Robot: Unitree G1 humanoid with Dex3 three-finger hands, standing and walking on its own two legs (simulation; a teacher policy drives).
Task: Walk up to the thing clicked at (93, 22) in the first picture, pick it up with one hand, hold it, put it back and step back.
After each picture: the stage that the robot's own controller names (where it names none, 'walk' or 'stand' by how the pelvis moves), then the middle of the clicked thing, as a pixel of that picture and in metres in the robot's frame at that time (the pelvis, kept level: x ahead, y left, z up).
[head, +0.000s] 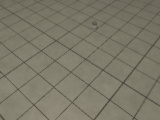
stand; (94, 26) +1.73 -0.16 -0.72
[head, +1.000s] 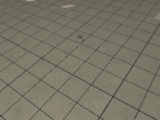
walk; (80, 39) +1.62 +0.15 -0.70
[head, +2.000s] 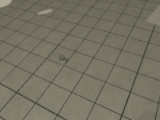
walk; (62, 60) +1.10 +0.30 -0.72
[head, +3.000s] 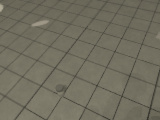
walk; (60, 90) +0.71 +0.25 -0.71
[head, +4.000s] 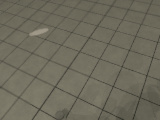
stand; (61, 117) +0.45 +0.24 -0.71
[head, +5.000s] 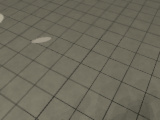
stand; out of the picture +0.43 +0.20 -0.72
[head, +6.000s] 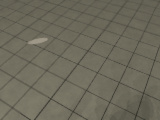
stand; out of the picture +0.40 +0.22 -0.73
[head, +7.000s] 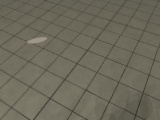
stand; out of the picture +0.40 +0.23 -0.73
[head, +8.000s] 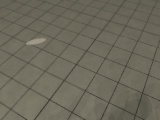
stand; out of the picture +0.39 +0.23 -0.73
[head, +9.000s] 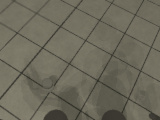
go down; (48, 85) +0.45 +0.20 -0.53
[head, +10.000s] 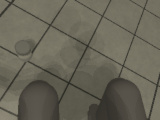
go down; (24, 51) +0.49 +0.23 -0.31
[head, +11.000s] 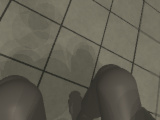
close in; out of the picture +0.48 +0.26 -0.25
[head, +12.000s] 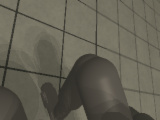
close; out of the picture +0.47 +0.30 -0.24
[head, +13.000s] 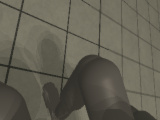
lift; out of the picture +0.45 +0.28 -0.24
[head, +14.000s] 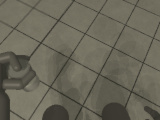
lift; (24, 76) +0.35 +0.20 -0.03
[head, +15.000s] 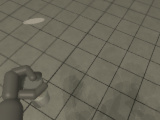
hold; (36, 91) +0.32 +0.17 -0.02
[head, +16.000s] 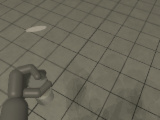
hold; (41, 89) +0.33 +0.16 +0.00
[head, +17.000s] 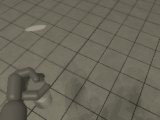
hold; (39, 92) +0.33 +0.17 -0.02
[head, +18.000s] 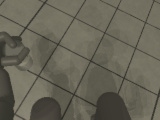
crouch; (19, 56) +0.44 +0.21 -0.10
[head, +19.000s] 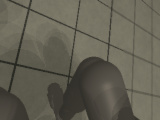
lower; out of the picture +0.52 +0.37 -0.27
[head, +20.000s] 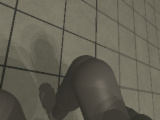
lower; out of the picture +0.50 +0.39 -0.27
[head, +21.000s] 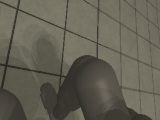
lower; out of the picture +0.51 +0.39 -0.27
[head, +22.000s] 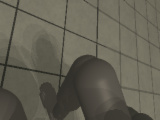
lower; out of the picture +0.51 +0.39 -0.26
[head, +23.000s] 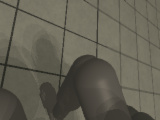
lower; out of the picture +0.51 +0.39 -0.26
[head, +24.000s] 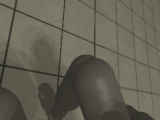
open; out of the picture +0.51 +0.39 -0.26
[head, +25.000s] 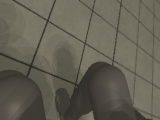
stand; out of the picture +0.49 +0.47 -0.28
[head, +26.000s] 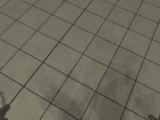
stand; out of the picture +0.43 +0.54 -0.61
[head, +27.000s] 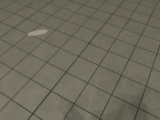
stand; out of the picture +0.35 +0.69 -0.69
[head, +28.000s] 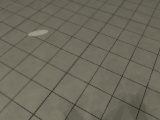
stand; out of the picture +0.28 +0.84 -0.69
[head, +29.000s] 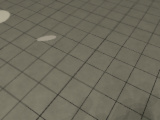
stand; out of the picture +0.24 +0.98 -0.74
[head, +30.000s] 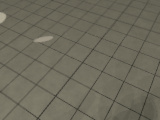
stand; out of the picture +0.15 +1.14 -0.75
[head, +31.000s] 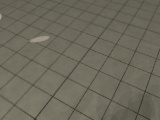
walk; out of the picture +0.07 +1.29 -0.75
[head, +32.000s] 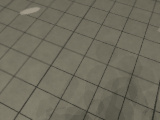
walk; out of the picture +0.04 +1.36 -0.72
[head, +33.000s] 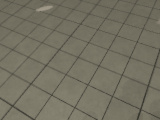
walk; out of the picture +0.32 +1.56 -0.73
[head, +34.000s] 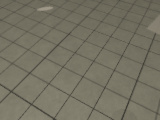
stand; out of the picture +0.52 +1.65 -0.73
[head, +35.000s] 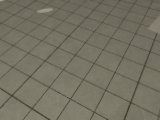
stand; out of the picture +0.43 +1.78 -0.75
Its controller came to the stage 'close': yes
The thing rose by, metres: 0.70
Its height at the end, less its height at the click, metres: -0.02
